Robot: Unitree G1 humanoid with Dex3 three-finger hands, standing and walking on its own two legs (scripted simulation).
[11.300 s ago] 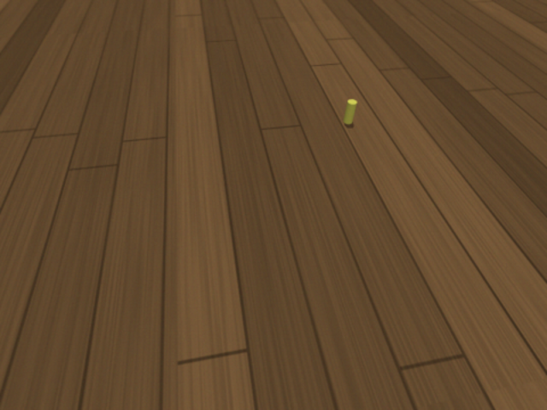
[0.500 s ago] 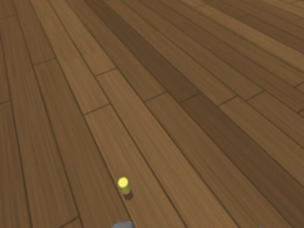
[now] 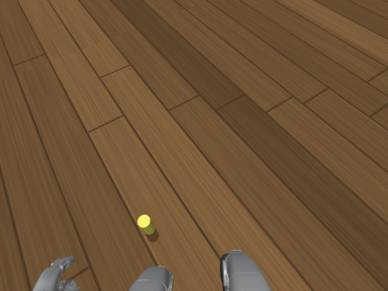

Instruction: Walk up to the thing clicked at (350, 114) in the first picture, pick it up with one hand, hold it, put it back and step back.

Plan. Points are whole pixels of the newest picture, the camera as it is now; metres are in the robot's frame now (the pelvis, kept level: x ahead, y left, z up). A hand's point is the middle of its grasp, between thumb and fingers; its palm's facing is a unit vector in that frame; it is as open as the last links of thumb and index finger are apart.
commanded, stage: walk up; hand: left
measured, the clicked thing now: (146, 225) +0.40 +0.23 -0.67
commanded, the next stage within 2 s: stand in 1.74 s
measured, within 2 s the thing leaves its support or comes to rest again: neither
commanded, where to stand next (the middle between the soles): +0.06 +0.02 m, yaw +0 degrees
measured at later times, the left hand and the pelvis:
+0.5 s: hand out of the picture -0.04 +0.34 -0.14, palm faces +0.02 -0.91 -0.41, open 7.4 cm; pelvis -0.07 +0.04 +0.02, yaw +2 degrees
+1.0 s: hand out of the picture +0.04 +0.33 -0.13, palm faces -0.05 -0.93 -0.38, open 7.4 cm; pelvis -0.05 +0.06 +0.01, yaw -2 degrees
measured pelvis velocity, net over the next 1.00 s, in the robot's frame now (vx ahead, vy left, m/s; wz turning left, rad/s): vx -0.05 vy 0.06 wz -0.04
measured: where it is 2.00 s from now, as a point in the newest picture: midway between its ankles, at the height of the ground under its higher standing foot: outside the picture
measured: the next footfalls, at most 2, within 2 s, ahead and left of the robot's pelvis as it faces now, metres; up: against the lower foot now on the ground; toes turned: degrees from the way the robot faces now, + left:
left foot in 0.24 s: -0.03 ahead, +0.14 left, +0.00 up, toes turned +3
right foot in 0.64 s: -0.01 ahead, -0.09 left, +0.00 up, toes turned -5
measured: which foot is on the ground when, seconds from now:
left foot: up 0.00-0.22, down 0.24-0.68, up 0.70-0.90, down 0.92-1.00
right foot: down 0.00-0.28, up 0.30-0.62, down 0.64-1.00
